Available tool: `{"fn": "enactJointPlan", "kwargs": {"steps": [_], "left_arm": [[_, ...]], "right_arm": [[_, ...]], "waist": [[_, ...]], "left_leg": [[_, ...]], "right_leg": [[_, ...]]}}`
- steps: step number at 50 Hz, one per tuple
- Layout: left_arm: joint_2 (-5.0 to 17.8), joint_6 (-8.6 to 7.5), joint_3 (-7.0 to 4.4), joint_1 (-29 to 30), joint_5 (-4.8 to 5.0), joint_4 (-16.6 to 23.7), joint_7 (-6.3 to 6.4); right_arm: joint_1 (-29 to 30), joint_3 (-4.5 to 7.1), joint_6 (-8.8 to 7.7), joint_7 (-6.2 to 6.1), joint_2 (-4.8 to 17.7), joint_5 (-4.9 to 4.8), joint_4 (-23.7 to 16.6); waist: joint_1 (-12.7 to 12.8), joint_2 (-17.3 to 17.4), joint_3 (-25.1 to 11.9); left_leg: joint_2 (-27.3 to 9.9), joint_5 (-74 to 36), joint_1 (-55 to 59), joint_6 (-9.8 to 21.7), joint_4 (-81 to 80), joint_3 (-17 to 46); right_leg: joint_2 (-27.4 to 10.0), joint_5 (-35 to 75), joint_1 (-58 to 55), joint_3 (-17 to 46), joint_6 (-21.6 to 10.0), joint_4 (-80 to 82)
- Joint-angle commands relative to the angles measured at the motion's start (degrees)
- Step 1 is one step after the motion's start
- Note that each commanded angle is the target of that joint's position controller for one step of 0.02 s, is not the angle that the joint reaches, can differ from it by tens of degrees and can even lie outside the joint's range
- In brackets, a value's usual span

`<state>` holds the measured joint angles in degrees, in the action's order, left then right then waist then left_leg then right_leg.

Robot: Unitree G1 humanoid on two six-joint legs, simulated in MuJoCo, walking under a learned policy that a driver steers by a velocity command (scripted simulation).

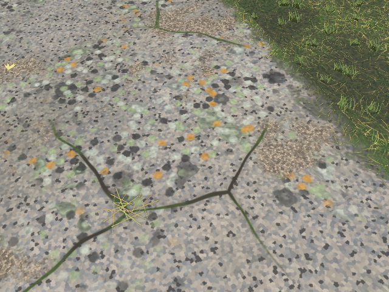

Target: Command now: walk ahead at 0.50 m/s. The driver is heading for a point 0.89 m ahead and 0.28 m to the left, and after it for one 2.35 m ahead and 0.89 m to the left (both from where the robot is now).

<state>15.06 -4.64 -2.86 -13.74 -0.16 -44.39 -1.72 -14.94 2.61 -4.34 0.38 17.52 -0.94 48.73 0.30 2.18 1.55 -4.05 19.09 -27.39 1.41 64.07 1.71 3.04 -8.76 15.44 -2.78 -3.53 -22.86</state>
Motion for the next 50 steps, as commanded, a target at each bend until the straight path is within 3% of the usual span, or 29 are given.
{"fn": "enactJointPlan", "kwargs": {"steps": [1,3,7,10,12,15,17,18,19,20,21,22,23,24,25,27,29,33,36,39,41,42,43,44,45,46,47,48,50], "left_arm": [[7.04,-1.55,-1.72,0.4,0.17,2.33,0.15],[8.31,-1.53,-2.05,-0.96,0.2,1.17,0.62],[9.29,-1.21,-2.19,-2.48,-0.04,-0.56,1.34],[10.02,-0.99,-2.42,-5.39,0.21,-2.76,1.58],[9.68,-0.18,-2.33,-5.28,0.12,-3.73,1.87],[11.35,1.44,-2.83,-2.96,0.61,-3.48,3.06],[11.41,2.61,-2.82,-1.23,0.76,-2.47,4.11],[9.93,2.46,-2.06,-3.07,-0.57,-0.96,4.43],[2.91,1.35,0.18,-11.13,-2.57,0.26,3.3],[7.72,0.37,-0.42,-9.92,-1.01,-1.06,2.38],[9.6,0.16,-1.02,-4.14,0.97,0.69,2.17],[9.35,0.44,-1.0,-0.93,0.88,1.4,2.75],[9.64,1.15,-1.34,0.76,0.08,1.57,3.47],[9.95,2.09,-1.67,0.36,-0.15,2.04,3.77],[9.35,2.81,-1.72,-0.49,-0.3,2.21,3.94],[7.66,3.42,-1.44,-1.66,-0.55,2.21,4.38],[7.29,3.76,-1.42,-0.45,-0.8,2.68,4.76],[7.04,4.38,-1.53,3.97,-0.39,4.14,4.68],[6.97,3.67,-1.53,6.58,-0.12,5.18,4.3],[7.51,2.42,-1.78,6.68,0.31,5.49,3.64],[7.79,1.75,-2.2,3.55,0.54,4.6,3.09],[9.4,1.59,-2.79,1.98,0.24,4.14,3.05],[13.23,2.03,-3.55,2.38,-0.72,4.88,3.42],[15.33,2.77,-4.17,1.75,-2.69,4.28,3.28],[12.33,2.71,-3.56,2.94,-2.15,5.49,3.27],[9.62,2.76,-2.9,3.92,-1.3,5.89,3.48],[8.78,2.83,-2.63,4.25,-0.34,5.86,3.64],[8.47,2.78,-2.38,3.56,0.51,5.27,3.81],[8.72,2.6,-2.27,1.0,0.2,4.37,3.87]], "right_arm": [[-1.86,1.03,0.38,-0.33,3.31,0.34,-2.83],[2.34,0.88,0.62,-0.46,2.92,0.87,-4.3],[8.24,0.29,0.24,0.47,1.51,0.24,-5.33],[13.13,0.04,0.14,1.15,1.32,-0.24,-7.26],[14.98,0.1,0.0,1.82,1.43,0.05,-8.58],[12.32,1.24,-0.21,3.08,3.78,0.76,-9.53],[0.43,3.48,-0.26,3.01,7.49,0.96,-6.7],[-5.49,4.9,0.08,2.04,12.41,1.27,-6.2],[-3.55,4.96,0.45,1.47,16.5,1.73,-7.69],[-4.93,4.25,0.87,1.41,12.44,1.3,-8.99],[-1.18,3.8,1.16,1.25,10.22,1.09,-10.18],[1.83,3.44,1.58,0.95,8.44,0.31,-10.43],[4.05,3.05,2.12,0.57,7.23,0.17,-10.98],[5.13,2.97,2.47,0.3,7.11,0.82,-11.42],[5.91,3.12,2.73,0.24,7.38,1.4,-11.88],[6.38,3.57,2.86,-0.13,8.37,1.58,-12.43],[5.82,4.0,3.25,-0.87,9.4,1.08,-12.65],[6.22,4.06,4.87,-2.19,9.38,0.43,-13.41],[5.61,4.16,5.69,-2.51,9.32,0.6,-13.6],[4.89,4.2,6.23,-2.38,9.06,0.45,-13.92],[6.22,4.0,6.68,-2.42,8.53,-0.23,-14.51],[5.69,3.62,6.87,-2.52,7.29,-0.47,-14.76],[2.33,2.77,6.94,-2.35,3.96,0.16,-14.75],[3.44,3.36,6.36,-2.15,5.86,-0.23,-16.92],[2.31,4.44,5.79,-1.96,10.05,0.83,-15.8],[2.72,4.81,5.86,-1.77,10.49,0.45,-14.72],[2.4,4.46,6.24,-1.82,8.57,0.58,-13.7],[2.82,3.98,6.29,-1.67,7.13,0.86,-13.8],[4.56,2.97,5.36,-0.89,4.46,0.46,-14.19]], "waist": [[-1.46,-6.07,-2.66],[-0.68,-5.0,-0.82],[1.63,-5.17,0.54],[3.73,-4.76,1.9],[3.77,-4.4,2.76],[1.25,-7.16,-0.69],[-4.69,-5.92,-7.11],[-6.34,1.72,-13.02],[0.38,14.52,-20.45],[-3.85,7.05,-29.15],[-4.31,4.02,-22.29],[-3.21,-0.64,-15.3],[-2.0,-2.16,-10.91],[-0.1,-0.65,-9.26],[0.95,1.02,-8.52],[1.77,2.53,-8.86],[1.38,2.57,-10.27],[-0.02,3.89,-9.47],[-1.16,5.81,-7.64],[-1.5,6.94,-7.93],[0.82,6.9,-8.04],[1.21,5.27,-8.31],[-1.3,-5.96,-9.91],[-1.65,-20.43,-7.5],[-0.9,-15.1,-7.09],[-0.61,-11.12,-6.01],[-0.66,-9.78,-4.71],[0.22,-10.82,-3.09],[1.67,-11.27,-1.42]], "left_leg": [[-4.25,-4.31,-7.66,-1.4,-2.81,2.07],[-4.54,-9.55,-10.9,-2.49,-8.82,1.78],[-2.98,-22.94,-9.11,-1.99,-22.39,0.3],[-1.49,-25.62,-9.0,-0.97,-27.72,-0.18],[-0.35,-24.49,-8.99,0.04,-30.94,-0.46],[2.91,-17.83,-4.2,1.97,-32.09,-3.37],[6.79,-20.64,10.44,4.22,-36.53,-5.2],[-1.3,-40.96,25.6,7.85,-35.88,5.81],[-16.72,-60.83,45.28,20.36,-33.5,30.78],[-17.3,-53.85,46.66,22.31,-36.61,34.46],[-14.07,-48.19,40.83,19.88,-38.11,27.33],[-11.05,-42.47,32.74,17.13,-40.07,22.37],[-9.39,-38.68,24.65,15.74,-42.19,20.04],[-8.05,-35.93,18.24,15.21,-44.14,19.08],[-7.09,-34.57,14.35,15.04,-45.32,18.61],[-5.65,-36.27,10.88,14.97,-45.65,16.54],[-5.08,-34.06,10.96,14.35,-45.17,16.84],[-2.73,-14.46,10.11,11.35,-45.8,19.66],[-2.26,-8.68,10.78,10.79,-45.47,22.86],[-2.66,-15.32,14.17,10.5,-42.54,26.49],[-0.96,-19.17,14.41,8.74,-39.42,27.29],[1.42,-15.04,11.6,6.43,-36.44,25.73],[7.04,3.04,5.37,3.05,-25.33,18.0],[13.79,17.25,-6.75,0.14,-15.58,7.81],[9.11,14.62,-9.35,-1.66,-5.65,8.29],[7.87,9.67,-10.19,-2.25,-3.22,7.71],[7.17,6.41,-11.41,-3.17,-2.1,6.73],[6.71,4.06,-13.73,-3.96,-0.85,6.28],[6.15,1.24,-13.07,-4.4,-3.76,3.24]], "right_leg": [[-15.83,10.09,-6.63,15.51,-10.9,14.17],[-15.66,12.64,-6.61,13.02,-11.04,15.47],[-13.49,12.05,-7.49,4.95,-8.02,16.87],[-15.11,11.25,-11.42,2.27,-7.28,17.06],[-15.81,19.6,-14.81,0.03,-6.11,13.8],[-16.35,38.04,-19.23,-1.8,-3.37,3.9],[-12.97,43.02,-16.67,-4.18,-0.02,-13.3],[-9.1,25.08,-5.18,-5.27,3.27,-30.4],[2.23,-29.55,17.51,-1.49,7.4,-51.99],[0.51,-30.61,19.53,9.22,6.8,-58.32],[-2.1,-26.29,22.88,9.37,5.87,-57.36],[-4.26,-21.92,23.97,8.06,5.86,-53.56],[-5.64,-19.04,22.43,7.79,6.17,-49.93],[-6.21,-17.33,18.51,8.14,6.21,-47.2],[-5.77,-16.55,16.09,7.82,6.46,-44.9],[-4.82,-14.92,14.05,7.09,7.35,-39.42],[-4.12,-11.97,14.2,7.47,8.26,-35.01],[-3.13,-6.44,14.04,8.92,8.94,-27.47],[-2.25,-6.86,12.85,9.63,8.77,-21.44],[-1.19,-9.11,9.49,9.72,7.79,-14.35],[-1.24,-3.56,2.81,8.62,6.36,-2.82],[-4.88,2.4,-3.19,9.98,4.94,2.41],[-17.28,10.78,-9.81,19.78,0.19,3.55],[-24.86,14.6,-10.31,32.66,-9.24,6.37],[-26.08,6.67,-10.17,32.82,-11.3,6.84],[-22.26,-3.51,-9.47,27.87,-8.76,7.09],[-18.63,-12.28,-9.88,24.63,-6.26,7.7],[-17.82,-15.65,-10.58,23.97,-5.99,8.75],[-16.0,-16.96,-9.74,20.68,-6.04,11.19]]}}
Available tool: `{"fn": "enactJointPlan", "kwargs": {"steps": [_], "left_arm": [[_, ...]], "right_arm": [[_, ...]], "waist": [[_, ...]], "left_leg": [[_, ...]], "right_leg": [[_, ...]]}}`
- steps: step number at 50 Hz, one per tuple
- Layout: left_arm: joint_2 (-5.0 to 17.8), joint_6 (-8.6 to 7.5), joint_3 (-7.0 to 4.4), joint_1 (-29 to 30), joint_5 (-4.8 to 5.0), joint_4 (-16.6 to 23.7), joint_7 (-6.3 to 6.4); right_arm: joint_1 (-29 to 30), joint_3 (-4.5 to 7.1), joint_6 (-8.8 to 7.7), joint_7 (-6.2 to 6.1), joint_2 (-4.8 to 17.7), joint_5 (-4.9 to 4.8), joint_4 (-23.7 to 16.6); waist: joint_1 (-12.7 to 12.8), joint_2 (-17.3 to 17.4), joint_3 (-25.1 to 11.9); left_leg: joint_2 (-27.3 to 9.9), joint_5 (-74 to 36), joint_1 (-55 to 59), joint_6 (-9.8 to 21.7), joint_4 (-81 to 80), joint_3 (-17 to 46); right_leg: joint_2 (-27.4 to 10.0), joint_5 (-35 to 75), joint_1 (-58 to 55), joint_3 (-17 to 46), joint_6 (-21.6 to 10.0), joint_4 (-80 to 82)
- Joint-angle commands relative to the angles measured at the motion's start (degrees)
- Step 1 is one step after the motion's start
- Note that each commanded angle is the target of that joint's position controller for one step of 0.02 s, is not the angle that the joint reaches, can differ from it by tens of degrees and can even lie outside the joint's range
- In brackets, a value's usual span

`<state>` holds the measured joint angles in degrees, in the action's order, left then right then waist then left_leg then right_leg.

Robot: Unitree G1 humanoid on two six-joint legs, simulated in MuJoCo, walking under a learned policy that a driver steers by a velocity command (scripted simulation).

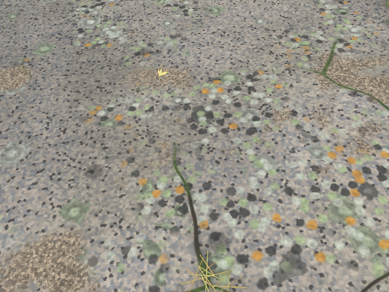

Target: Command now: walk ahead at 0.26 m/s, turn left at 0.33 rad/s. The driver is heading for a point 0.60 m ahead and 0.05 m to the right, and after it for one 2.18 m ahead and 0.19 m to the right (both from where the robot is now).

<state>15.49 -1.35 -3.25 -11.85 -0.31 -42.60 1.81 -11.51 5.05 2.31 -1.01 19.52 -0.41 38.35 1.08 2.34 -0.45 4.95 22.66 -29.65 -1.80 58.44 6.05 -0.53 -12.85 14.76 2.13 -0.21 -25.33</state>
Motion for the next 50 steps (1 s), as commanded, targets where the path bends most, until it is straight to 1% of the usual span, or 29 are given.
{"fn": "enactJointPlan", "kwargs": {"steps": [1,5,7,9,10,11,12,13,14,15,16,18,21,25,28,31,33,34,35,36,37,38,39,40,41,42,44,47,50], "left_arm": [[8.52,-0.92,-1.97,-2.16,0.2,2.11,0.21],[10.83,-1.58,-2.63,-3.46,0.91,1.2,-0.52],[11.98,-1.66,-2.96,-4.95,1.38,0.47,-1.18],[12.12,-1.41,-2.89,-4.63,2.17,0.05,-1.73],[11.28,-1.34,-2.55,-4.8,2.25,-0.25,-1.92],[9.35,-1.51,-1.84,-4.81,1.91,-0.54,-2.1],[5.64,-1.98,-0.59,-3.46,1.02,-0.05,-2.45],[1.57,-3.28,0.65,-3.06,0.13,2.97,-2.53],[6.74,-4.28,-0.66,-0.07,1.39,4.21,-2.03],[9.63,-4.67,-1.65,0.06,2.39,4.13,-2.18],[9.2,-4.82,-1.62,-0.09,2.45,3.3,-2.42],[8.1,-4.82,-1.66,0.3,1.07,2.74,-2.77],[5.44,-4.33,-0.94,1.42,0.67,2.95,-3.39],[2.74,-4.25,0.43,8.71,0.88,5.16,-3.89],[3.38,-4.33,0.55,13.14,1.39,6.83,-4.63],[4.91,-4.5,0.15,14.34,1.36,7.84,-5.27],[6.76,-4.48,-0.67,10.82,1.11,7.28,-5.13],[8.56,-4.31,-1.77,4.27,0.98,5.56,-4.65],[11.05,-4.05,-2.84,-4.97,0.87,3.35,-3.99],[17.13,-3.8,-4.14,-12.11,-0.42,2.51,-3.57],[14.1,-3.63,-3.37,-14.82,0.77,1.09,-3.91],[11.01,-3.52,-2.24,-10.93,1.21,1.4,-3.72],[9.65,-3.34,-1.74,-6.57,1.04,2.02,-3.45],[8.41,-3.38,-1.26,-3.14,0.44,2.14,-3.49],[7.0,-3.77,-0.89,-0.9,-0.31,2.42,-3.57],[6.41,-4.0,-0.79,0.43,-0.56,2.49,-3.64],[6.65,-4.78,-0.97,0.76,-0.04,1.69,-3.72],[8.28,-5.1,-1.44,-0.98,0.16,0.04,-3.17],[9.19,-4.59,-1.61,-2.92,0.64,-1.05,-2.57]], "right_arm": [[2.57,0.17,-1.96,0.72,1.71,-0.15,-4.13],[6.59,-1.11,-4.13,1.6,-0.33,-0.13,-5.01],[6.55,-0.98,-4.74,1.95,0.64,-0.49,-4.85],[3.63,-0.74,-5.19,2.16,1.21,-0.84,-3.76],[0.88,-0.46,-5.21,2.08,1.52,-0.83,-2.51],[-3.38,0.06,-5.1,1.68,2.43,-1.07,-1.18],[-9.83,0.72,-5.04,1.03,4.37,-1.01,-0.04],[-14.0,2.23,-4.61,0.58,11.44,-0.08,0.1],[-16.63,2.31,-5.14,1.14,11.06,0.21,1.02],[-13.83,0.99,-5.84,1.47,7.38,0.12,0.88],[-11.33,0.21,-6.36,1.64,4.97,0.35,0.48],[-7.65,-0.58,-6.54,1.78,2.95,0.44,0.16],[-7.25,-0.37,-6.64,1.42,3.31,0.35,0.56],[-9.55,0.06,-6.55,0.74,4.95,-0.11,2.68],[-12.46,0.39,-6.58,0.62,6.03,-0.75,4.73],[-13.09,0.71,-6.14,0.46,6.53,-1.03,6.2],[-12.79,1.05,-5.58,0.28,7.71,-0.78,6.56],[-12.28,0.91,-5.15,0.14,7.66,-0.59,6.62],[-12.55,0.21,-4.91,-0.13,6.4,-0.04,6.21],[-19.72,-1.8,-5.67,0.32,0.04,0.56,4.74],[-20.32,-2.47,-6.77,0.64,-1.02,-0.02,6.07],[-13.62,-0.74,-7.58,1.04,5.08,-1.86,4.52],[-8.05,-0.75,-8.03,1.12,5.73,-2.42,2.72],[-5.6,-0.87,-8.05,0.96,4.93,-1.52,2.25],[-6.14,-0.55,-7.59,0.79,4.46,-0.68,2.59],[-7.97,-0.65,-6.95,0.8,3.32,-0.53,3.41],[-9.5,-1.02,-5.85,0.59,1.3,-0.33,4.32],[-3.64,-1.22,-5.71,0.38,0.92,0.39,2.52],[2.58,-1.77,-6.54,1.0,-0.23,0.32,1.32]], "waist": [[1.71,-11.55,0.89],[3.02,-12.62,1.39],[3.09,-12.88,1.82],[0.78,-11.88,1.9],[-0.78,-10.81,1.28],[-2.99,-9.62,-0.45],[-6.13,-5.14,-3.99],[-6.39,11.18,-7.16],[-8.74,10.83,-5.09],[-6.9,8.04,0.11],[-5.68,7.34,2.31],[-3.61,5.16,4.53],[-2.64,3.31,3.69],[-4.48,2.81,4.68],[-5.39,2.42,6.07],[-4.15,2.11,6.1],[-1.64,3.26,2.61],[2.09,3.16,-1.99],[6.21,2.34,-8.72],[4.81,-9.87,-19.67],[5.41,-17.84,-26.45],[5.83,-12.72,-16.3],[4.65,-8.92,-8.49],[2.62,-5.33,-3.05],[0.35,-6.29,-1.42],[-1.25,-7.31,-1.01],[-2.65,-7.25,-0.3],[-1.78,-5.76,2.48],[0.32,-4.87,3.58]], "left_leg": [[-3.39,-3.3,-10.17,-1.18,-1.4,-2.37],[-5.23,-4.83,0.28,-0.03,-17.32,-6.54],[-4.61,-4.5,5.57,0.93,-22.5,-7.86],[-3.95,-9.54,13.05,2.63,-30.12,-8.87],[-3.3,-11.21,18.93,3.45,-33.11,-9.15],[-3.88,-11.14,26.43,4.46,-34.22,-7.87],[-10.22,-8.79,36.16,6.41,-36.13,0.34],[-23.33,-1.25,45.53,13.2,-40.51,20.85],[-27.56,7.33,41.53,19.42,-45.25,32.17],[-25.78,10.82,38.76,18.63,-45.99,28.29],[-22.63,8.63,36.1,16.96,-46.82,22.99],[-19.42,-3.93,31.38,15.04,-48.65,15.54],[-17.04,-18.98,28.46,14.82,-50.45,7.76],[-14.92,-23.5,23.98,13.37,-51.06,0.91],[-16.84,-21.9,24.79,12.97,-51.2,0.85],[-19.24,-27.15,30.44,11.6,-48.28,0.95],[-18.96,-42.93,33.34,10.31,-41.87,0.01],[-17.03,-52.63,32.62,9.12,-33.27,-1.82],[-14.46,-49.86,25.54,7.22,-20.72,-3.55],[-7.33,-26.2,3.53,3.4,3.12,-5.68],[-0.97,9.38,-6.07,2.28,14.88,0.47],[-4.9,7.95,-12.49,3.1,18.95,2.31],[-7.83,3.17,-13.46,3.79,17.13,-0.11],[-10.06,-0.95,-11.86,3.72,13.34,-1.43],[-12.05,-3.92,-8.05,3.67,9.86,-0.99],[-12.74,-5.46,-4.65,3.38,8.5,-0.88],[-13.17,-7.02,-2.9,2.43,5.76,-1.74],[-14.01,-15.51,-7.18,0.81,-2.79,-1.98],[-12.68,-25.37,-6.15,0.54,-15.07,-3.48]], "right_leg": [[-12.12,-12.33,-9.48,14.7,-9.53,14.37],[-11.65,-6.22,-6.09,10.11,-9.82,14.9],[-12.42,-5.78,-3.97,9.69,-10.53,14.37],[-12.84,-6.5,-1.0,9.5,-10.32,12.62],[-12.26,-5.75,1.45,8.95,-9.53,10.62],[-11.03,-5.02,4.87,7.48,-7.82,6.93],[-7.35,-5.38,10.69,2.95,-4.46,-4.09],[-0.69,-13.38,25.62,-5.19,-0.09,-23.45],[-0.66,-20.39,33.09,-0.82,0.34,-35.34],[-3.8,-16.27,36.63,1.04,-0.78,-39.76],[-5.22,-10.9,36.63,1.04,-1.53,-39.91],[-6.98,-3.75,34.39,1.02,-1.25,-36.08],[-6.46,3.99,31.03,-0.78,0.7,-29.7],[-4.05,14.78,23.69,-2.42,1.69,-13.9],[-2.8,18.12,20.65,-2.11,0.5,-8.09],[-2.29,14.71,20.03,-1.45,-1.94,-4.83],[0.17,10.13,13.2,-3.63,-3.82,-4.47],[2.05,9.58,3.81,-5.45,-5.48,-3.81],[-0.66,10.78,-11.46,-3.05,-7.66,-5.62],[-16.7,5.49,-36.45,20.34,-16.34,-6.53],[-22.26,-6.69,-41.37,41.67,-19.96,5.32],[-20.27,-13.52,-34.22,36.55,-16.56,8.19],[-18.21,-11.75,-24.98,28.78,-14.56,9.37],[-16.1,-5.99,-15.75,22.92,-13.95,11.25],[-14.06,-1.09,-9.72,18.9,-13.31,12.72],[-12.67,1.05,-5.94,16.41,-13.3,14.43],[-11.97,4.87,-2.07,12.38,-14.36,17.09],[-11.5,8.74,-1.87,8.22,-14.71,19.4],[-9.4,11.32,-3.16,3.5,-12.68,19.46]]}}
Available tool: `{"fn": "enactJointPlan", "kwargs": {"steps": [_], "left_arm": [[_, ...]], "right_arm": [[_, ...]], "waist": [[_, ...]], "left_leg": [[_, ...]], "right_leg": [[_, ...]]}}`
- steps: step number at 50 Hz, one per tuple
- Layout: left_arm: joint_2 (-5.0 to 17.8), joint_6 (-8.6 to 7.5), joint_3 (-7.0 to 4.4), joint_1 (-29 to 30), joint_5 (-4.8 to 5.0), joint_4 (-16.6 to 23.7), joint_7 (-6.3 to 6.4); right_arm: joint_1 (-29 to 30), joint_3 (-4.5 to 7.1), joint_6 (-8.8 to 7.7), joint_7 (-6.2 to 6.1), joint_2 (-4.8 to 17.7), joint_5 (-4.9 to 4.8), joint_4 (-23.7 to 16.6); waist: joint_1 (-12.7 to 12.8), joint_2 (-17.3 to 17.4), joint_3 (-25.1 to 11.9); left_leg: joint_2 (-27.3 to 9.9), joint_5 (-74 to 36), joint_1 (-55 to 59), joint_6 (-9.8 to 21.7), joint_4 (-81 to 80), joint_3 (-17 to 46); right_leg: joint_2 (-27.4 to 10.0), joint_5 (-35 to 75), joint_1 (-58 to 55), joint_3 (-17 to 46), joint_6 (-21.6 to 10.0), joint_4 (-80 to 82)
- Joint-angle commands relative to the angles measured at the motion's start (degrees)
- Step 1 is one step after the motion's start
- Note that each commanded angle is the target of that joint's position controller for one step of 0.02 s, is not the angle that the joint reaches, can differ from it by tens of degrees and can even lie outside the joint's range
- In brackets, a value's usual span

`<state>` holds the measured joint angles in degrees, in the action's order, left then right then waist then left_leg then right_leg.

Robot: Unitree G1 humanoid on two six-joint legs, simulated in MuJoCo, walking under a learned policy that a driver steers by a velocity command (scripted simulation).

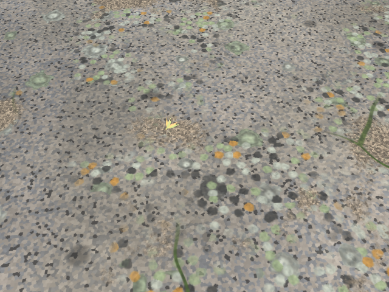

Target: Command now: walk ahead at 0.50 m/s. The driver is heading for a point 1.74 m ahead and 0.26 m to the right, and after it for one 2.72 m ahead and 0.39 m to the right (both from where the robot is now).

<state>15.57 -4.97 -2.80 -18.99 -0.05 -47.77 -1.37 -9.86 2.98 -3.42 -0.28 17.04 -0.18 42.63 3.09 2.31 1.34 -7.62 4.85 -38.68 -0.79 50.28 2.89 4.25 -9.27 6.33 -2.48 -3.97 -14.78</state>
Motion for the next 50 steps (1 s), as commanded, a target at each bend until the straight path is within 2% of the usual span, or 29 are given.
{"fn": "enactJointPlan", "kwargs": {"steps": [1,4,7,9,10,11,12,13,14,15,16,17,18,20,22,28,33,36,37,38,39,40,41,42,43,44,45,47,50], "left_arm": [[9.61,-0.79,-2.16,3.13,0.59,3.62,0.75],[10.77,-0.08,-2.44,-0.79,1.13,1.64,0.87],[11.34,1.03,-2.77,-2.21,1.44,0.25,1.14],[12.0,1.73,-3.04,-1.71,1.49,-0.16,1.41],[12.1,2.07,-3.0,-0.49,1.5,-0.07,1.52],[10.31,2.31,-2.3,-0.73,1.06,0.05,1.63],[6.7,2.2,-0.73,-1.67,-0.61,1.65,1.8],[1.07,0.93,0.81,-8.53,0.23,2.25,1.3],[7.68,-0.13,-0.51,-4.25,1.45,1.63,0.96],[9.99,-0.84,-1.23,1.07,2.54,3.29,0.66],[9.23,-1.06,-1.06,3.78,2.15,3.75,0.9],[8.75,-0.94,-1.26,5.02,1.22,3.95,0.98],[8.04,-0.48,-1.35,3.98,1.04,3.68,0.88],[6.07,0.62,-1.06,2.46,0.92,3.03,0.94],[5.27,1.32,-0.87,4.98,0.46,3.94,1.19],[3.28,0.54,-0.02,16.25,0.48,6.87,0.38],[4.15,-0.13,-0.03,22.47,1.0,9.52,-1.05],[6.21,-0.41,-0.81,18.75,0.83,8.9,-1.48],[7.66,-0.43,-1.74,12.92,0.68,7.21,-1.24],[10.44,-0.33,-3.15,3.58,0.52,4.38,-0.68],[15.83,-0.15,-4.41,-4.24,-0.57,3.17,-0.21],[15.28,0.11,-4.18,-6.52,0.27,2.16,-0.53],[10.85,0.03,-2.81,-4.37,0.89,2.48,-0.47],[9.51,0.01,-2.3,0.29,0.85,3.25,-0.33],[8.31,-0.02,-1.94,3.96,0.36,3.8,-0.3],[6.73,-0.23,-1.5,6.25,-0.25,4.11,-0.44],[5.93,-0.47,-1.28,7.3,-0.7,4.08,-0.51],[6.11,-1.11,-1.37,7.18,-0.25,3.3,-0.54],[7.95,-1.25,-1.86,4.97,-0.09,1.61,0.2]], "right_arm": [[3.12,0.06,-1.1,0.56,1.78,-0.05,-3.41],[8.27,-0.15,-1.56,1.46,1.89,-0.65,-4.96],[10.66,0.11,-1.84,2.35,3.15,-0.76,-6.38],[8.22,0.6,-2.01,2.61,4.48,-0.72,-6.01],[3.59,1.34,-2.09,2.47,5.75,-0.57,-4.79],[-5.09,2.81,-2.06,1.98,8.56,-0.39,-2.16],[-15.34,3.98,-1.78,1.35,13.13,0.17,-0.54],[-16.52,4.53,-1.58,1.79,16.32,0.2,0.62],[-15.53,2.92,-1.66,1.92,10.02,-0.44,-0.25],[-11.59,2.19,-1.75,1.76,8.12,-0.32,-0.75],[-7.91,1.9,-1.73,1.73,7.49,0.04,-1.29],[-5.44,1.53,-1.75,1.82,6.1,0.36,-1.5],[-4.24,1.2,-1.97,1.8,5.16,0.88,-1.56],[-4.0,1.27,-2.55,1.85,5.1,0.44,-0.88],[-4.69,1.63,-2.89,1.55,6.35,0.18,0.23],[-8.78,1.9,-2.07,0.46,8.01,-0.32,3.35],[-12.68,2.33,-0.72,0.08,8.91,-0.91,6.51],[-11.45,2.82,0.17,-0.35,9.98,-1.02,7.05],[-10.23,2.79,0.55,-0.47,10.05,-0.99,6.95],[-10.4,2.1,0.81,-0.65,8.48,-0.54,6.59],[-15.2,0.44,0.2,-0.43,3.71,0.34,4.91],[-18.35,-0.69,-1.05,-0.03,0.35,0.17,5.81],[-12.9,0.83,-2.05,0.47,6.47,-1.41,5.14],[-8.14,1.22,-2.66,0.63,7.92,-2.28,3.58],[-5.64,1.24,-2.82,0.34,7.57,-1.67,3.22],[-5.37,1.51,-2.47,0.18,7.0,-0.97,3.32],[-6.77,1.49,-1.89,0.18,5.98,-0.79,3.77],[-8.04,1.22,-0.74,-0.02,3.95,-0.61,4.37],[-2.82,1.17,-0.23,-0.27,3.56,0.05,2.55]], "waist": [[-0.77,-4.65,2.1],[1.41,-4.55,2.9],[1.24,-5.09,3.18],[-0.73,-6.27,1.6],[-3.73,-6.38,-1.2],[-7.55,-5.22,-7.36],[-10.71,2.47,-16.96],[-6.39,17.63,-22.05],[-9.05,9.82,-18.95],[-8.65,6.6,-11.4],[-7.12,1.87,-7.5],[-5.79,0.92,-4.41],[-4.08,2.24,-4.06],[-2.74,2.39,-3.56],[-2.66,1.34,-1.48],[-6.18,0.84,1.71],[-7.42,1.07,3.43],[-4.39,2.41,0.81],[-0.94,2.42,-2.74],[2.93,1.07,-9.15],[2.86,-8.58,-18.69],[2.04,-18.35,-23.95],[3.35,-12.96,-17.53],[2.2,-10.09,-9.86],[0.66,-6.33,-5.66],[-1.17,-6.08,-3.14],[-2.74,-7.33,-3.18],[-3.94,-7.18,-2.69],[-3.22,-5.52,-0.16]], "left_leg": [[0.66,-9.87,4.1,-0.49,-10.45,-1.11],[2.01,-11.38,4.66,-0.2,-16.26,-1.69],[2.76,-6.09,3.52,1.66,-20.06,-1.12],[4.04,-1.43,7.64,3.19,-21.44,-2.17],[5.78,-0.7,14.56,4.45,-23.14,-3.95],[6.26,-1.34,27.49,6.29,-23.02,-4.48],[-5.02,-3.04,44.79,10.16,-21.06,8.37],[-14.66,11.81,60.43,18.65,-28.95,35.31],[-13.48,19.47,58.57,16.82,-32.71,36.59],[-11.87,17.01,52.02,14.67,-33.57,28.44],[-9.77,10.37,44.99,13.79,-34.56,22.75],[-7.91,4.67,39.4,13.71,-36.16,18.52],[-6.65,0.91,35.81,13.47,-37.65,15.75],[-5.6,-3.47,32.5,14.28,-40.26,11.85],[-5.38,-6.7,31.02,14.93,-42.27,8.74],[-2.35,-7.02,31.71,12.37,-43.94,0.85],[-6.34,-8.18,40.17,11.63,-40.6,1.67],[-7.3,-20.34,43.95,10.0,-34.53,1.56],[-5.53,-29.27,43.18,8.89,-27.59,-0.13],[-2.39,-29.08,37.89,7.1,-16.05,-2.37],[3.71,-10.13,18.57,3.76,5.25,-4.98],[11.55,28.48,3.94,2.02,18.19,0.51],[8.11,28.13,-2.55,2.94,23.59,4.76],[5.1,22.55,-4.64,3.68,22.6,2.75],[2.59,17.37,-2.86,3.58,19.75,1.42],[0.78,13.89,0.04,3.32,16.69,1.43],[-0.23,11.77,3.5,3.01,15.26,1.76],[-0.79,9.93,5.26,2.01,12.5,1.14],[-1.29,2.66,0.51,0.22,4.6,0.75]], "right_leg": [[-13.91,7.7,4.99,7.04,-8.43,8.82],[-15.69,6.64,0.69,7.21,-8.19,7.49],[-18.5,8.99,-5.98,8.38,-7.15,4.08],[-19.29,15.97,-8.72,8.66,-5.99,0.21],[-17.77,24.97,-8.62,7.07,-4.85,-5.64],[-14.5,29.03,-5.27,4.52,-3.15,-16.64],[-10.61,13.43,6.08,1.49,-0.72,-35.72],[-0.27,-22.34,28.16,3.53,2.36,-52.38],[-3.44,-23.86,34.67,9.83,1.81,-57.98],[-6.16,-18.54,37.59,8.58,1.0,-58.0],[-8.86,-13.44,36.02,7.01,1.2,-55.75],[-10.47,-10.09,34.49,6.68,1.7,-52.46],[-11.78,-7.74,31.09,7.06,2.05,-50.86],[-12.22,-6.08,28.71,6.38,3.11,-48.13],[-12.55,-2.65,30.86,5.94,4.39,-43.68],[-10.25,14.4,29.45,3.32,5.12,-22.85],[-8.87,12.14,30.73,3.76,2.94,-15.77],[-6.79,5.8,24.34,2.15,0.5,-14.04],[-4.87,5.75,15.93,0.23,-0.85,-12.77],[-5.6,7.18,1.79,0.92,-2.72,-13.81],[-19.39,4.84,-20.95,20.27,-9.57,-15.12],[-26.27,-6.87,-30.03,42.2,-14.79,-5.84],[-24.7,-14.04,-25.82,39.93,-12.26,-2.97],[-23.14,-11.94,-17.58,32.45,-10.26,-1.42],[-21.11,-6.77,-9.67,26.89,-9.41,0.21],[-19.11,-1.49,-3.73,22.6,-8.85,1.99],[-17.88,1.44,-0.36,20.05,-8.66,3.54],[-16.91,5.76,2.7,16.1,-9.45,6.02],[-16.55,10.77,2.52,12.24,-9.88,8.08]]}}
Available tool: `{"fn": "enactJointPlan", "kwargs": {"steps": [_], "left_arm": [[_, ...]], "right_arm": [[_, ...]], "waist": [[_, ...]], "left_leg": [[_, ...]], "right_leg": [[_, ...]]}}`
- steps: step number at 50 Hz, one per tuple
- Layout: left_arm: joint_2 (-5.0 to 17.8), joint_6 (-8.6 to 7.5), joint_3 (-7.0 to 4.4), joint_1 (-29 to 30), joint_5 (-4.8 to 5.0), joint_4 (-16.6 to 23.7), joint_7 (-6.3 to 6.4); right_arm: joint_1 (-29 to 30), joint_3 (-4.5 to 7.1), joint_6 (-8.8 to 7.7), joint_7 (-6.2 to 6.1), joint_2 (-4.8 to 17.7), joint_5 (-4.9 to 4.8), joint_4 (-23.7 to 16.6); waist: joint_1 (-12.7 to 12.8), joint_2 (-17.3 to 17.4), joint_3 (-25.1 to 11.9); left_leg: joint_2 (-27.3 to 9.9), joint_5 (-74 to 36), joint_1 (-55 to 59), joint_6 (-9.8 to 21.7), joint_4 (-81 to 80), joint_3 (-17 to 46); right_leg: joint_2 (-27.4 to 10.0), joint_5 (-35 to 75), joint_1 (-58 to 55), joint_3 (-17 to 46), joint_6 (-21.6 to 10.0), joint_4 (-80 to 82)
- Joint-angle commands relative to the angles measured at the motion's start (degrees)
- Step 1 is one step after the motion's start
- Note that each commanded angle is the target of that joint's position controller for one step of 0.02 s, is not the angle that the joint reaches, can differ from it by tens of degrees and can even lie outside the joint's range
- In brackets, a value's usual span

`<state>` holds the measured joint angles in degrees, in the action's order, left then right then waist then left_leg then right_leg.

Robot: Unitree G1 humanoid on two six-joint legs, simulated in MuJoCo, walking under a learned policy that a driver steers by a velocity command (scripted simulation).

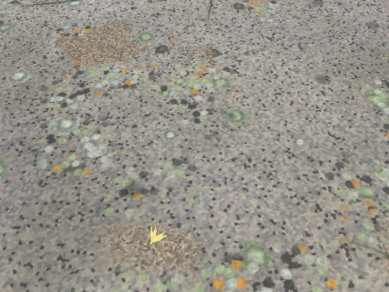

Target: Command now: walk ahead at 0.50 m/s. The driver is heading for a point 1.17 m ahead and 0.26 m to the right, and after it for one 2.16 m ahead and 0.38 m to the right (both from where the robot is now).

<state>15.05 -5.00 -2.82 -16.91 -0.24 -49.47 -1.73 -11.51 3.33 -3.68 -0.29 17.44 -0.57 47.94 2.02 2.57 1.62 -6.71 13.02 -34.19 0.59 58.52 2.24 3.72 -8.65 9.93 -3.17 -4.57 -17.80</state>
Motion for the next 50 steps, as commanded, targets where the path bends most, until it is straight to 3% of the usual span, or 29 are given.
{"fn": "enactJointPlan", "kwargs": {"steps": [1,5,10,13,14,15,16,17,18,19,20,21,23,25,27,32,37,38,40,41,42,43,44,45,46,47,48,49,50], "left_arm": [[8.71,-1.04,-1.87,2.08,0.17,2.84,0.84],[9.58,-0.47,-1.89,-1.33,0.73,0.94,1.56],[10.18,1.03,-2.17,-6.16,1.18,-2.22,1.89],[11.22,1.91,-2.67,-5.24,1.34,-2.75,2.34],[11.68,2.19,-2.8,-4.1,1.34,-2.58,2.46],[10.8,2.53,-2.42,-3.27,1.16,-2.34,2.54],[8.83,2.49,-1.42,-3.61,0.25,-1.04,2.68],[1.31,1.2,0.81,-10.78,0.06,-0.45,1.89],[6.0,-0.17,-0.15,-7.74,1.07,-1.28,1.57],[9.62,-1.14,-1.21,-2.35,2.73,0.61,1.21],[9.34,-1.41,-1.13,0.63,3.12,1.1,1.4],[8.73,-1.13,-1.36,2.04,2.44,1.09,1.65],[6.71,0.58,-1.54,-0.63,2.04,-0.04,1.87],[4.84,1.93,-1.35,-0.81,2.04,0.0,2.07],[4.81,2.4,-1.52,1.91,1.8,1.19,2.23],[3.38,1.68,-1.05,9.64,1.23,3.76,0.87],[2.93,1.81,-0.54,17.09,1.31,8.29,-0.81],[3.26,1.87,-0.67,17.46,1.35,9.11,-1.21],[4.93,2.09,-1.51,15.21,1.35,9.89,-1.78],[6.41,2.3,-2.4,11.01,1.36,9.33,-1.83],[8.82,2.38,-3.93,2.81,1.56,7.45,-1.56],[13.38,2.77,-6.04,-7.04,1.66,5.17,-0.49],[19.27,2.79,-7.07,-7.46,2.28,5.0,0.19],[15.66,2.09,-5.71,-8.6,1.66,6.67,0.07],[12.39,1.48,-4.8,-6.65,1.08,6.59,0.11],[10.74,1.04,-4.37,-3.33,1.24,7.13,0.2],[9.01,0.95,-3.87,0.73,1.17,8.0,0.22],[7.37,0.88,-3.23,3.22,0.61,9.11,0.41],[7.34,0.92,-3.13,4.11,0.41,9.69,0.57]], "right_arm": [[0.52,0.76,-0.11,-0.16,2.92,0.53,-3.22],[8.27,-0.04,-0.96,0.72,1.07,0.22,-5.07],[15.55,-0.38,-1.69,2.32,1.42,-0.39,-7.95],[13.27,0.21,-2.0,2.98,3.33,-0.38,-7.9],[9.12,0.92,-2.05,2.87,4.7,-0.27,-6.8],[0.62,2.26,-2.01,2.46,7.02,-0.11,-4.08],[-9.74,3.43,-1.85,1.84,10.66,0.58,-1.73],[-13.83,4.54,-1.47,1.78,15.24,0.62,-0.35],[-13.57,2.93,-1.36,1.82,9.43,-0.12,-0.52],[-8.76,2.13,-1.45,1.64,7.44,-0.1,-1.23],[-4.48,1.75,-1.47,1.45,6.04,0.33,-2.13],[-1.5,1.26,-1.67,1.54,4.17,0.74,-2.31],[0.7,0.85,-2.42,1.7,2.56,1.43,-1.95],[0.4,1.2,-3.11,1.59,3.54,1.43,-0.86],[-0.41,1.59,-3.33,1.05,4.74,1.72,0.13],[-1.41,1.66,-2.97,-0.1,5.94,1.31,1.31],[-6.32,2.31,-0.99,-0.54,7.45,0.21,3.77],[-6.32,2.5,-0.44,-0.64,7.84,-0.01,3.88],[-4.84,3.01,0.54,-1.11,9.35,-0.28,3.24],[-4.09,3.23,1.08,-1.43,9.98,-0.29,2.84],[-2.99,3.14,1.61,-1.72,9.95,-0.36,2.35],[-3.45,2.56,1.4,-1.96,8.9,0.25,1.3],[-8.66,-0.13,-0.25,-0.83,0.16,2.24,-1.53],[-4.59,0.06,-2.91,0.17,3.33,0.26,-2.09],[0.94,0.84,-4.51,0.87,6.2,-1.86,-3.82],[2.54,0.62,-5.32,0.75,5.88,-1.64,-4.17],[2.98,1.01,-5.41,0.33,6.01,-0.22,-3.71],[2.3,1.52,-4.8,0.18,6.69,0.51,-3.48],[1.58,1.68,-4.01,0.22,6.46,0.78,-3.58]], "waist": [[-1.68,-5.56,-0.11],[1.06,-5.46,1.47],[2.98,-5.29,3.37],[0.32,-6.76,1.34],[-2.24,-7.56,-1.4],[-6.48,-6.7,-6.68],[-10.1,-2.42,-15.01],[-6.76,12.21,-22.42],[-8.85,9.4,-22.83],[-8.24,6.77,-13.48],[-6.68,2.26,-8.54],[-5.16,0.41,-4.42],[-2.26,2.59,-3.0],[-1.43,2.08,-1.36],[-1.68,0.99,0.14],[-4.05,0.13,1.81],[-6.5,-0.82,4.0],[-6.07,-0.41,3.89],[-3.67,1.46,1.22],[-1.08,2.45,-1.69],[3.59,1.74,-5.93],[7.68,-2.95,-11.47],[1.58,-17.88,-15.78],[4.36,-12.61,-22.84],[5.46,-9.92,-15.7],[3.48,-5.48,-10.7],[1.0,-2.82,-7.04],[-1.04,-3.4,-5.84],[-2.2,-3.95,-5.23]], "left_leg": [[-2.07,-8.85,-4.73,-1.45,-7.06,1.2],[0.26,-19.47,-1.83,-1.39,-21.05,-1.28],[1.97,-16.91,-4.12,0.22,-28.52,-1.4],[3.69,-10.35,0.56,2.51,-30.44,-2.27],[5.51,-9.09,7.14,3.65,-31.04,-3.91],[6.84,-10.65,19.14,5.38,-32.1,-5.15],[-1.22,-12.36,37.24,8.78,-29.36,3.63],[-14.56,-0.94,57.89,18.5,-33.9,30.91],[-15.14,6.06,58.03,18.23,-40.13,38.63],[-13.36,6.19,50.51,15.46,-41.58,30.25],[-11.5,2.4,42.19,13.78,-43.06,22.92],[-9.5,-1.95,34.9,12.78,-45.24,17.61],[-7.31,-6.1,27.46,11.5,-48.84,11.04],[-7.23,-9.54,24.29,11.87,-51.36,6.3],[-7.22,-12.19,24.66,11.81,-52.63,2.61],[-4.95,-15.67,26.36,9.07,-53.8,-7.32],[-8.8,-21.18,38.22,8.24,-49.86,-10.18],[-9.55,-25.11,40.3,7.77,-47.91,-10.66],[-9.9,-42.9,42.31,6.44,-40.97,-12.31],[-9.49,-51.65,42.08,5.69,-34.18,-13.14],[-7.6,-53.89,38.7,4.13,-23.17,-14.62],[-5.11,-40.98,26.31,1.7,-6.79,-14.82],[6.92,11.37,-0.37,-2.24,13.69,-11.82],[9.51,21.22,-8.26,-1.57,21.64,1.71],[6.07,16.35,-13.22,0.03,21.26,3.41],[3.41,11.31,-11.94,0.93,16.5,2.99],[1.63,8.47,-8.35,0.6,11.0,2.68],[0.42,6.56,-3.98,0.22,7.96,2.99],[0.25,5.71,-1.55,-0.48,5.81,2.92]], "right_leg": [[-15.45,11.23,-1.78,11.51,-8.77,11.23],[-13.32,10.73,-2.58,6.79,-6.72,11.82],[-17.2,13.1,-12.2,7.55,-6.61,8.35],[-18.84,23.87,-16.58,7.84,-5.18,3.08],[-18.0,33.29,-16.51,6.95,-4.42,-1.72],[-15.16,38.33,-13.83,4.79,-2.92,-11.49],[-12.14,26.14,-2.55,2.83,-1.11,-27.46],[-1.03,-9.6,21.72,2.13,3.14,-48.69],[-1.65,-24.42,28.91,9.96,2.63,-55.77],[-4.88,-20.82,33.24,9.7,1.73,-57.32],[-7.96,-15.6,32.0,8.34,1.55,-55.06],[-9.78,-12.03,30.14,7.78,1.94,-51.29],[-11.73,-8.19,23.82,8.71,2.47,-47.83],[-12.01,-5.83,23.97,9.08,3.35,-45.62],[-11.83,-0.54,27.6,10.22,4.13,-41.21],[-10.23,14.45,26.13,5.91,4.15,-24.79],[-9.21,10.38,30.44,3.03,2.14,-17.65],[-8.67,7.54,30.47,2.19,1.39,-17.13],[-5.66,1.41,25.04,-1.1,-0.63,-17.17],[-3.42,-1.27,19.13,-2.76,-1.9,-17.55],[-0.88,0.56,7.97,-3.49,-3.76,-14.73],[-4.28,1.17,-9.56,4.94,-6.85,-12.65],[-18.87,-6.82,-29.23,36.31,-17.28,-8.32],[-23.13,-11.85,-34.52,51.58,-20.36,0.05],[-21.41,-7.75,-30.54,43.1,-17.1,0.94],[-18.74,-2.55,-22.61,35.42,-14.85,0.69],[-16.59,3.53,-14.21,30.07,-13.34,1.32],[-15.04,8.4,-8.6,26.82,-12.81,2.63],[-14.29,10.54,-5.27,25.81,-12.91,3.89]]}}
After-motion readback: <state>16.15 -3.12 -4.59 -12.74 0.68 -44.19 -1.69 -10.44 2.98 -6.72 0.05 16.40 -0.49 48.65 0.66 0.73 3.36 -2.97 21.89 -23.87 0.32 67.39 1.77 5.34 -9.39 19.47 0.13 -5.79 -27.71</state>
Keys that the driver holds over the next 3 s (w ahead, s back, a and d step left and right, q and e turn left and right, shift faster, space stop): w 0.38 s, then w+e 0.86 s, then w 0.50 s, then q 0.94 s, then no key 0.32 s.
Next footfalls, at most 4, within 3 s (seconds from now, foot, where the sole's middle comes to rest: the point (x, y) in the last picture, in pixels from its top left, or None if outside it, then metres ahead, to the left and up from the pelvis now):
0.32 left None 0.36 0.15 -0.78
0.86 right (249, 252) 0.63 -0.11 -0.78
1.34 left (222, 175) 0.97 -0.02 -0.78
1.82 right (306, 156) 1.08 -0.39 -0.78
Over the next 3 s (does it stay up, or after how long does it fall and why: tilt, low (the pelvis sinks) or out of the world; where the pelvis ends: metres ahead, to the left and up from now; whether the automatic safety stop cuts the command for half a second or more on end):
stays up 1.12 -0.28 0.00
